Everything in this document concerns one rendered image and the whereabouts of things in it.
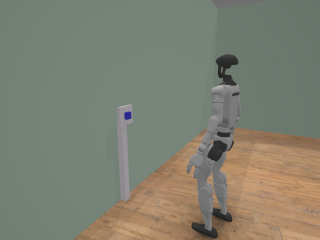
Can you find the panel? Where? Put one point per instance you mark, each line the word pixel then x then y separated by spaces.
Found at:
pixel 123 149

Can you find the robot torso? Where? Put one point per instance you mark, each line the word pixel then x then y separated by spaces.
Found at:
pixel 230 109

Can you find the robot right upper arm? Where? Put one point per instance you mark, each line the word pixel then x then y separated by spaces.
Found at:
pixel 239 105

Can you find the robot left upper arm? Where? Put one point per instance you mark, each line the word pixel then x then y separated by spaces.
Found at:
pixel 218 93

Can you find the robot right shin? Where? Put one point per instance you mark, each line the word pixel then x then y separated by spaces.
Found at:
pixel 222 195

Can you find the button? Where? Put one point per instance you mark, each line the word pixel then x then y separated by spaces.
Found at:
pixel 127 115

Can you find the right robot forearm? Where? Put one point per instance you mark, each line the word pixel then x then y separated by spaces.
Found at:
pixel 232 129

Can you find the left robot forearm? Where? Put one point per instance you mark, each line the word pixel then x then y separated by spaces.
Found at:
pixel 209 136

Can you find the left robot hand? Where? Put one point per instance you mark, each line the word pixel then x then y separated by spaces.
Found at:
pixel 197 160

